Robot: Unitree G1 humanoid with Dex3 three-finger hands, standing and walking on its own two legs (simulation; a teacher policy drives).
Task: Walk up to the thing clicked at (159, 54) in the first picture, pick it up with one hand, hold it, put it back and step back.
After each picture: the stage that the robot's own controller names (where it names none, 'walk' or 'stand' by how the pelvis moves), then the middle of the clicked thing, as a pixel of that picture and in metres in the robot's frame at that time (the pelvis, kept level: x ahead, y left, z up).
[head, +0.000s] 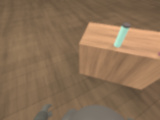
stand; out of the picture +0.75 -0.70 -0.04
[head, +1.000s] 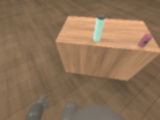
walk; (144, 40) +0.76 -0.46 +0.00
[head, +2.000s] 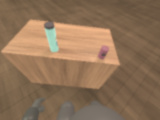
walk; (103, 52) +0.57 -0.08 +0.00
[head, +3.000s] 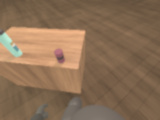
stand; (59, 56) +0.45 +0.30 +0.01
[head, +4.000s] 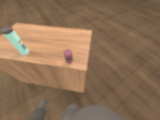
walk; (68, 56) +0.47 +0.21 -0.02
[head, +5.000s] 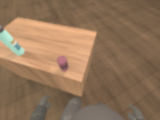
stand; (63, 63) +0.36 +0.23 -0.01
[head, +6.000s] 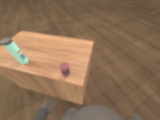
stand; (65, 69) +0.36 +0.22 -0.03
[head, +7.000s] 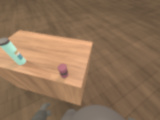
stand; (63, 71) +0.35 +0.23 -0.04
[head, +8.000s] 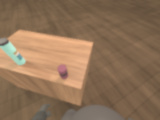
stand; (63, 72) +0.34 +0.23 -0.04
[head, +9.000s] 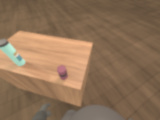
stand; (62, 72) +0.34 +0.23 -0.04
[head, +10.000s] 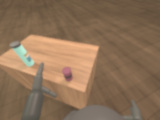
rise first; (67, 74) +0.33 +0.22 -0.03
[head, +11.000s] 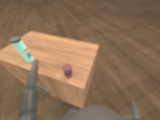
go down; (67, 71) +0.36 +0.22 -0.03
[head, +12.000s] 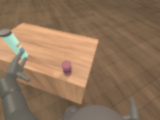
go down; (67, 68) +0.36 +0.20 -0.01
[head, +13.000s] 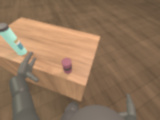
close in; (67, 66) +0.36 +0.19 +0.01
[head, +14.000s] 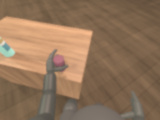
close; (60, 63) +0.36 +0.22 +0.04
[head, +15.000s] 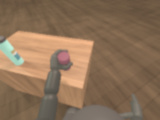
lift; (65, 61) +0.33 +0.18 +0.14
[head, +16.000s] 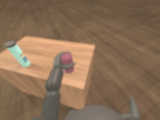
lift; (67, 63) +0.33 +0.17 +0.14
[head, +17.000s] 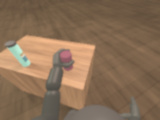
hold; (67, 61) +0.33 +0.17 +0.15
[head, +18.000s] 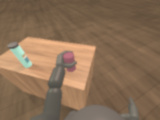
hold; (70, 62) +0.34 +0.16 +0.14
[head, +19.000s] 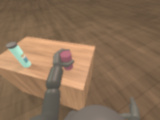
hold; (67, 60) +0.34 +0.17 +0.15
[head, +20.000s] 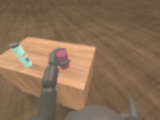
crouch; (63, 60) +0.33 +0.20 +0.16
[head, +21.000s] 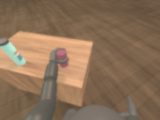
lower; (62, 58) +0.39 +0.21 +0.09
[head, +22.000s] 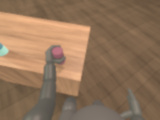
lower; (59, 56) +0.41 +0.22 +0.04
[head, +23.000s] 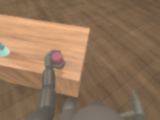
lower; (58, 61) +0.38 +0.22 +0.04
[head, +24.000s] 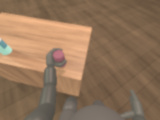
lower; (60, 59) +0.39 +0.21 +0.04
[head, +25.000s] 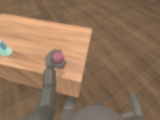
lower; (59, 60) +0.38 +0.22 +0.04
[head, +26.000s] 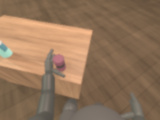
withdraw; (59, 63) +0.36 +0.21 +0.04
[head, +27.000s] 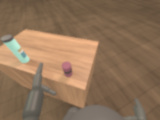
sink last; (67, 69) +0.35 +0.21 +0.01
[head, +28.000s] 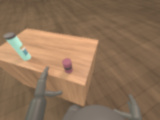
stand; (67, 66) +0.38 +0.22 +0.01
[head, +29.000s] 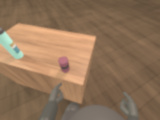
stand; (64, 64) +0.37 +0.22 +0.03
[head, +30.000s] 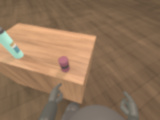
stand; (64, 64) +0.37 +0.22 +0.03
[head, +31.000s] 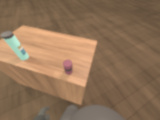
stand; (68, 67) +0.37 +0.20 -0.02
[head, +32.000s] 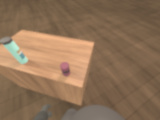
stand; (65, 69) +0.37 +0.22 -0.04
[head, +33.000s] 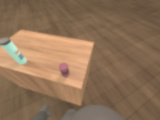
stand; (64, 70) +0.36 +0.22 -0.04
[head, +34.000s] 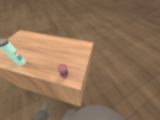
stand; (63, 71) +0.35 +0.23 -0.04
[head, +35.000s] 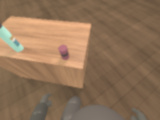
walk; (64, 52) +0.46 +0.24 -0.01
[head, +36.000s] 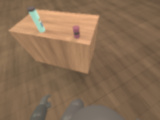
walk; (76, 32) +0.76 +0.22 -0.02
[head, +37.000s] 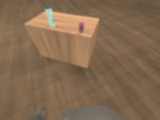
stand; (81, 27) +1.01 +0.21 -0.02
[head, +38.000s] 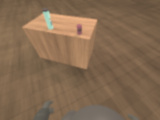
stand; (79, 29) +0.99 +0.21 -0.04
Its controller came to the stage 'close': yes
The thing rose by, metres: 0.20
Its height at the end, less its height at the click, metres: +0.00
